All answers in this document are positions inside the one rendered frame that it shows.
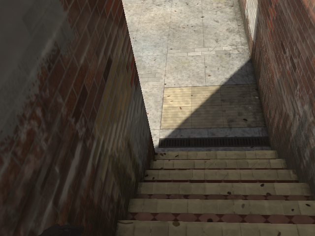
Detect stairs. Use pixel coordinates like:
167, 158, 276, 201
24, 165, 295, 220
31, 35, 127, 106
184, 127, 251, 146
115, 150, 315, 236

